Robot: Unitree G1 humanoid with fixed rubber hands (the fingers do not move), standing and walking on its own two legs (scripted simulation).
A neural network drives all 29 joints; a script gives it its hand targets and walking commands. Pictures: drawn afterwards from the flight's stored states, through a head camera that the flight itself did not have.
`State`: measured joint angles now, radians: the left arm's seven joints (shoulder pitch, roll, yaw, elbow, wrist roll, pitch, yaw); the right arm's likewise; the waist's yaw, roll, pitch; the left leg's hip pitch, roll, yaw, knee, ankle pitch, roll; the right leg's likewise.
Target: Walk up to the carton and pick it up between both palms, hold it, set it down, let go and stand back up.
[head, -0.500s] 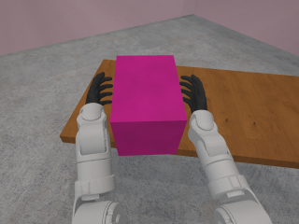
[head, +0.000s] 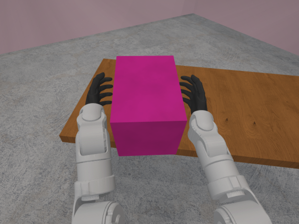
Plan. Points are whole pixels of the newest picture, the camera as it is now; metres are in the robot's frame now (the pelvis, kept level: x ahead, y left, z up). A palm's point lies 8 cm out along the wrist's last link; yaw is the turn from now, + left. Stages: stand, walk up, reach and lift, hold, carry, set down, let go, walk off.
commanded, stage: hold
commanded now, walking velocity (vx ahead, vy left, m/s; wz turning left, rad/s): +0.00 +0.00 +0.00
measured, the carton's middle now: (146, 105) +0.41 +0.01 +0.12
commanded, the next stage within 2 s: none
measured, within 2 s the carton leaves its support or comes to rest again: neither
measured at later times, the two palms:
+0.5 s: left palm (96, 102) +0.35 +0.13 +0.19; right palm (202, 105) +0.35 -0.12 +0.17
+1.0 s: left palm (96, 102) +0.35 +0.13 +0.18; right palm (201, 105) +0.35 -0.12 +0.17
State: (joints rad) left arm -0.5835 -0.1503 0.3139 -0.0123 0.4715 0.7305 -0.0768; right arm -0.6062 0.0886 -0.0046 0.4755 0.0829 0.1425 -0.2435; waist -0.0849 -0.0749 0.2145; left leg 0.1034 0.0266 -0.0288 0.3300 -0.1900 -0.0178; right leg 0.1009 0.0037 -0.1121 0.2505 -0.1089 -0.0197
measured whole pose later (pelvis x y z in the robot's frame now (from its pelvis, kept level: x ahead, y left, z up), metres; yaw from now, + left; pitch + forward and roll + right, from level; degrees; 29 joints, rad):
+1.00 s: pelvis +0.00 +0.00 +0.00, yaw +0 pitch -15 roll -1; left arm -0.57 -0.16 0.31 -0.05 0.48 0.76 -0.08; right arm -0.60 0.08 0.01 0.45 0.09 0.16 -0.25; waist -0.10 -0.08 0.20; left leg 0.13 0.03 -0.02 0.32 -0.19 -0.02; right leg 0.11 0.00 -0.10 0.26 -0.12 -0.02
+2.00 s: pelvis +0.00 +0.00 +0.00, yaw +0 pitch -15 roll -1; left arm -0.55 -0.16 0.29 -0.07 0.47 0.75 -0.07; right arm -0.59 0.08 0.02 0.43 0.09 0.16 -0.25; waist -0.10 -0.08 0.20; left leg 0.12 0.02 -0.02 0.32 -0.19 -0.02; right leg 0.11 0.00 -0.11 0.26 -0.12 -0.02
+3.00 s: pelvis +0.01 +0.00 +0.00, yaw +0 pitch -14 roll -1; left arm -0.56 -0.16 0.30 -0.05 0.47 0.74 -0.08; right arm -0.59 0.08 0.01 0.44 0.10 0.15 -0.25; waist -0.09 -0.08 0.22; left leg 0.11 0.03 -0.02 0.33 -0.20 -0.02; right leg 0.11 0.00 -0.11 0.25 -0.11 -0.02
